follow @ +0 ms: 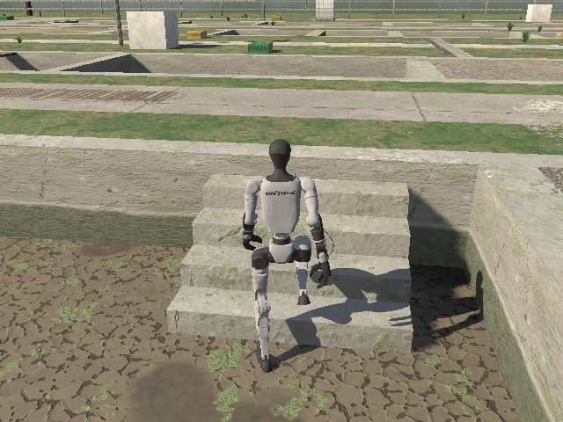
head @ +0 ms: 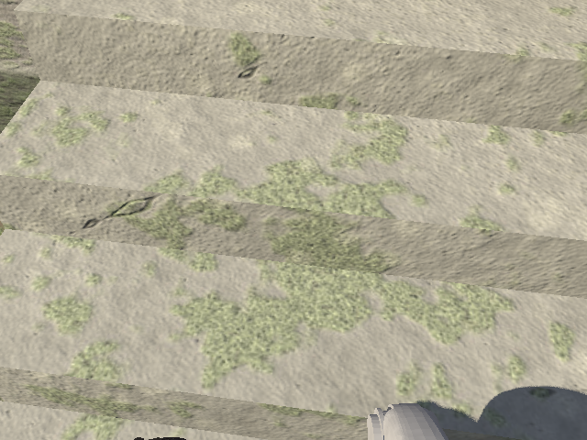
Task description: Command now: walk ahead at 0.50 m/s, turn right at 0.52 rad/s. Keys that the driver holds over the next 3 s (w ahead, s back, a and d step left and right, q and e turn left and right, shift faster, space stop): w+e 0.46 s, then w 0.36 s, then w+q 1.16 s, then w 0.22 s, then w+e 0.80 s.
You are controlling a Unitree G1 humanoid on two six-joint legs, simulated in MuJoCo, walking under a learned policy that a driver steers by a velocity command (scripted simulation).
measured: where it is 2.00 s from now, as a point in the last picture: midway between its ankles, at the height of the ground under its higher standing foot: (439, 1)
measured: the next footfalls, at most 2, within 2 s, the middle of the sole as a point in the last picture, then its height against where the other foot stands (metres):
right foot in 0.16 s outside the picture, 0.17 m higher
left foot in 0.66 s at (341, 336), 0.17 m higher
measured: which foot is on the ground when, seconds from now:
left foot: down 0.00-0.18, up 0.20-0.64, down 0.66-1.00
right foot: up 0.00-0.14, down 0.16-0.66, up 0.68-1.00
